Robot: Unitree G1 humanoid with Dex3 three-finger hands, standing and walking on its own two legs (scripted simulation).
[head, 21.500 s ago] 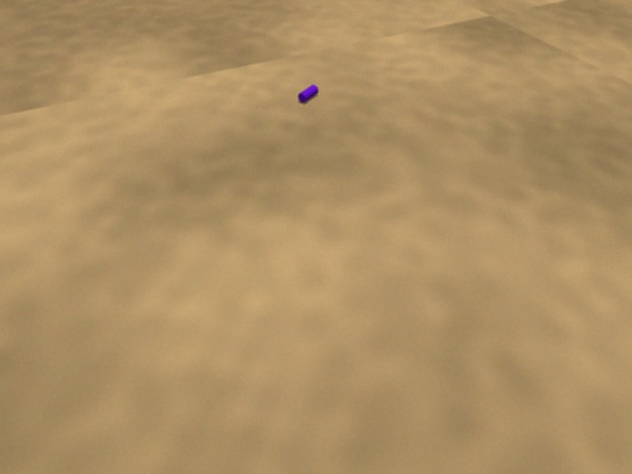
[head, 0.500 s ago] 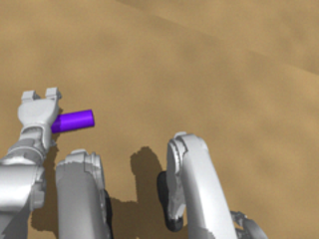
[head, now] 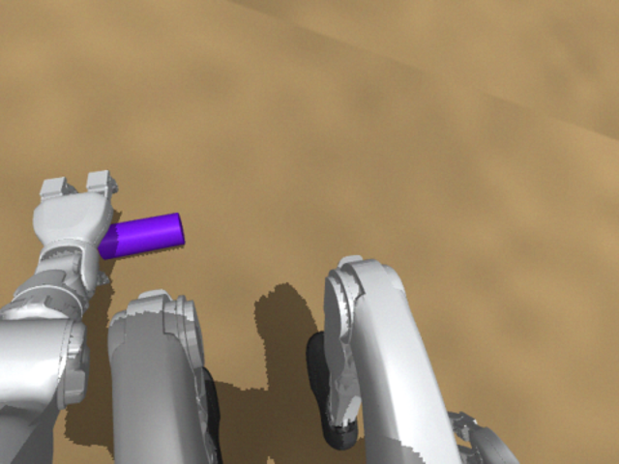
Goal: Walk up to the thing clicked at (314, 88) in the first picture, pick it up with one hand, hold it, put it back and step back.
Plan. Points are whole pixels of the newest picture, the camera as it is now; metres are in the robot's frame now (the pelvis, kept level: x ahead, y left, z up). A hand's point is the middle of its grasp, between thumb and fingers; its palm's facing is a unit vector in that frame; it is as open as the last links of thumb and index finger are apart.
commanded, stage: approach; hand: left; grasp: from above
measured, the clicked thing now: (142, 235) +0.45 +0.20 -0.30
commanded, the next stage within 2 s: close in in 0.74 s
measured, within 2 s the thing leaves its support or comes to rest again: neither
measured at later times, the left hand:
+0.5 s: hand (146, 197) +0.48 +0.17 -0.18, palm faces -0.37 -0.07 -0.93, open 14.3 cm
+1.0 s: hand (124, 228) +0.43 +0.20 -0.18, palm faces -0.41 -0.07 -0.91, open 14.1 cm
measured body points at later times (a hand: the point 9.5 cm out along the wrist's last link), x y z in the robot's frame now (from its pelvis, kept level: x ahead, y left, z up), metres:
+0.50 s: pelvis +0.00 +0.00 -0.01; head +0.24 +0.04 +0.37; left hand +0.50 +0.17 -0.13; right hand +0.01 -0.26 -0.11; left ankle +0.08 +0.12 -0.30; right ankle +0.10 -0.12 -0.30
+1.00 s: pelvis +0.00 +0.00 +0.00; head +0.22 +0.06 +0.39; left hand +0.45 +0.20 -0.13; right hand +0.05 -0.27 -0.11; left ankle +0.08 +0.12 -0.30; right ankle +0.10 -0.12 -0.30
